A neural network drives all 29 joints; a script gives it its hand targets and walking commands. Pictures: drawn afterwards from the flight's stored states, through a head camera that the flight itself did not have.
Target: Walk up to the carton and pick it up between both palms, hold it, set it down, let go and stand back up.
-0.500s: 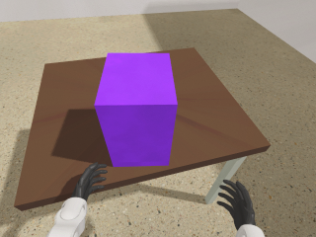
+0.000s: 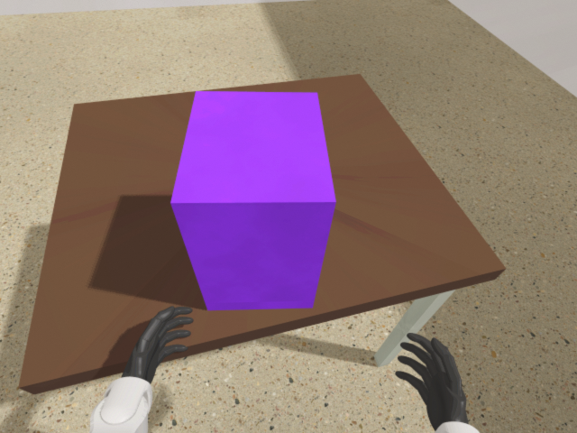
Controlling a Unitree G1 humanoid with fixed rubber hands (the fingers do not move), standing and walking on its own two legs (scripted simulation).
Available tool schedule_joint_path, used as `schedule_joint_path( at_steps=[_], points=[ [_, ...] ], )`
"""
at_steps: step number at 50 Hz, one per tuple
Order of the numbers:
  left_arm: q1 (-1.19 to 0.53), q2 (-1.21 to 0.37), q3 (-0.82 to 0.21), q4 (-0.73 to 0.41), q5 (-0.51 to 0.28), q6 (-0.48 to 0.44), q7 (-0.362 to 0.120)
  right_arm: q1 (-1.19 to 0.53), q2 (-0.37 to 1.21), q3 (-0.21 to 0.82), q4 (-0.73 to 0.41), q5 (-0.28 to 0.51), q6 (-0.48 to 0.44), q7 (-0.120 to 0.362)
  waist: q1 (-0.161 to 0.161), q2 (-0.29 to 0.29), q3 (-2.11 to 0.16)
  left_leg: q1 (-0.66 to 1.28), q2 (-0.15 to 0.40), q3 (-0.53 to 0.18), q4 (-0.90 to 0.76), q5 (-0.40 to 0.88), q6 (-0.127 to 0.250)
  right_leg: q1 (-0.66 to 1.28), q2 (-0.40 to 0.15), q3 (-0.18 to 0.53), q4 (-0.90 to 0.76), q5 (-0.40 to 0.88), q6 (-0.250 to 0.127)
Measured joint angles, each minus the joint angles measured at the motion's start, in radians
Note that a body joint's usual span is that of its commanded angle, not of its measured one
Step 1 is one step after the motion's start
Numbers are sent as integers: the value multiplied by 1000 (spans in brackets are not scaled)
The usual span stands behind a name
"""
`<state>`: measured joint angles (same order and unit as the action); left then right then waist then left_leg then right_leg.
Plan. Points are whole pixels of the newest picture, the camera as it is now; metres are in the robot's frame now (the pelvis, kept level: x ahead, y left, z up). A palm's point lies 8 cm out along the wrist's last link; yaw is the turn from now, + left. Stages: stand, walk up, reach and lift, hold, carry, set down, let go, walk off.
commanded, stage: set down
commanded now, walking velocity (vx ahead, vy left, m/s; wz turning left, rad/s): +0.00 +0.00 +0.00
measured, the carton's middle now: (259, 208) +0.43 +0.06 +0.05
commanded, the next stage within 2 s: let go in 1.18 s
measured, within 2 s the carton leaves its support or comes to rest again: neither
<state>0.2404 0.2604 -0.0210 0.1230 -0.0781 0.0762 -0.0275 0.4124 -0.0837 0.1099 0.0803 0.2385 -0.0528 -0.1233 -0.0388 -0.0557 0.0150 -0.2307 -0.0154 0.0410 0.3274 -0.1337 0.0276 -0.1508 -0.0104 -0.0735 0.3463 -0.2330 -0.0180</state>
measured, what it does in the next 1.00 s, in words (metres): stands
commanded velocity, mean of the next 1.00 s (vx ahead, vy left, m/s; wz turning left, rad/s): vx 0.00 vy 0.00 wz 0.00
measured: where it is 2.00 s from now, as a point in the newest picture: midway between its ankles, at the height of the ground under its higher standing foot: outside the picture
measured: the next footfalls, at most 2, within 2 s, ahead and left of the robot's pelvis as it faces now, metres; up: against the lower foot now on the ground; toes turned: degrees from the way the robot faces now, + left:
none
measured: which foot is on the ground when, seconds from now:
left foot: down 0.00-1.00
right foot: down 0.00-1.00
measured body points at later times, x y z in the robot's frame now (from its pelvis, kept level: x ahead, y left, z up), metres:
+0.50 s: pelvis +0.00 +0.00 +0.00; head +0.03 +0.02 +0.45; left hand +0.23 +0.21 -0.02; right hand +0.16 -0.21 -0.05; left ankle +0.02 +0.10 -0.75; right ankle -0.03 -0.10 -0.75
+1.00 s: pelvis +0.00 +0.00 +0.00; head +0.02 -0.01 +0.45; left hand +0.23 +0.20 -0.02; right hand +0.16 -0.23 -0.09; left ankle +0.02 +0.10 -0.75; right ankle -0.03 -0.10 -0.75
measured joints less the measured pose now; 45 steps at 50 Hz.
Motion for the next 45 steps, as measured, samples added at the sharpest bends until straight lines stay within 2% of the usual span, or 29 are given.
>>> schedule_joint_path(
  at_steps=[6,18,22,33,45],
  points=[
    [0,0,0,2,0,1,0,-14,-21,-15,85,-13,-14,27,0,0,0,2,0,0,0,1,0,2,0,0,0,0,0],
    [0,0,0,3,0,4,0,-38,-49,-51,149,-35,-26,59,0,1,0,4,0,0,0,1,0,3,0,0,2,0,0],
    [0,-1,0,6,0,2,0,-61,-54,-53,206,-53,-29,74,0,2,0,4,0,0,0,1,0,3,0,0,2,0,0],
    [-2,-10,0,24,0,-10,0,-96,-67,-64,354,-92,-48,91,0,18,0,5,0,0,0,-1,0,4,0,0,2,0,0],
    [-16,-23,0,69,0,-20,-1,-141,-106,-78,454,-128,-88,110,0,50,0,11,1,0,0,-3,0,7,0,0,7,-6,0]
  ],
)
